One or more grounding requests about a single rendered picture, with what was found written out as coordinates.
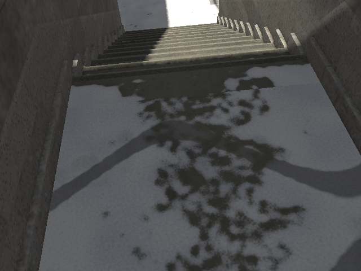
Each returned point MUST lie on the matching stairs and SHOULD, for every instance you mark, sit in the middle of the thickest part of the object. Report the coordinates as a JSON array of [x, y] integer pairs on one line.
[[184, 45]]

